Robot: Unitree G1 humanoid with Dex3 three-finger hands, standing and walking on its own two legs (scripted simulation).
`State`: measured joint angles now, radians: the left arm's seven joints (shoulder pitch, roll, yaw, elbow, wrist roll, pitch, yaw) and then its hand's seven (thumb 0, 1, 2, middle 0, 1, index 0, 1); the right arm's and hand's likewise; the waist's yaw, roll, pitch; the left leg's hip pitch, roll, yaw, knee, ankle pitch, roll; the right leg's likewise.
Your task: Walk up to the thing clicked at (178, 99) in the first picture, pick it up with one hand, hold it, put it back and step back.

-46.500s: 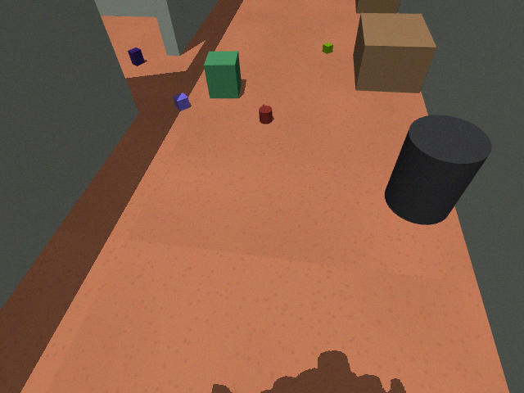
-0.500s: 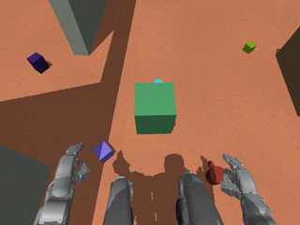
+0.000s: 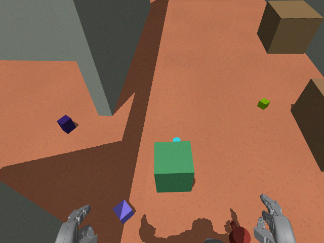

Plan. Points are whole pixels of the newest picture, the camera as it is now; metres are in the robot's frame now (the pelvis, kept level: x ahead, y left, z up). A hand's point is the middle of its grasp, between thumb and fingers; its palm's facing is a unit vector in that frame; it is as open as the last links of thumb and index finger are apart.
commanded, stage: home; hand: left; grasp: from above
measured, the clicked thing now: (123, 211) +0.42 +0.25 -0.67
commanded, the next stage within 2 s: stand in 1.96 s
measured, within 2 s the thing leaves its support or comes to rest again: neither
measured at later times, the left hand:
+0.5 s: hand (94, 241) +0.16 +0.18 -0.04, palm faces +0.06 -0.98 -0.21, open 8.1 cm
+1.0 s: hand (96, 241) +0.16 +0.18 -0.04, palm faces +0.06 -0.98 -0.21, open 8.4 cm
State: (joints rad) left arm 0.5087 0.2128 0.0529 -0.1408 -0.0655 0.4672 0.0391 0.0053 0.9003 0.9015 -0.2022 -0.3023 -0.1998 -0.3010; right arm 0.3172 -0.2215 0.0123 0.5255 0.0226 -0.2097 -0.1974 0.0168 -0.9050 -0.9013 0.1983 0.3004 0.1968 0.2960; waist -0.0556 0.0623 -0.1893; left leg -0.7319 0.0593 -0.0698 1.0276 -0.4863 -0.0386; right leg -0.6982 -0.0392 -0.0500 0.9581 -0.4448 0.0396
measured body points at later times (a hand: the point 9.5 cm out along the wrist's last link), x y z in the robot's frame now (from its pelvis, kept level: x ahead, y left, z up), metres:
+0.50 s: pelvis +0.00 +0.00 +0.00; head +0.01 +0.00 +0.45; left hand +0.16 +0.24 -0.02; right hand +0.16 -0.24 -0.06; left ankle +0.01 +0.14 -0.68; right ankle +0.02 -0.15 -0.68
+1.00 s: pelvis +0.00 +0.00 +0.00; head +0.02 +0.00 +0.45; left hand +0.16 +0.23 -0.02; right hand +0.16 -0.25 -0.06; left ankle +0.01 +0.14 -0.68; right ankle +0.02 -0.15 -0.68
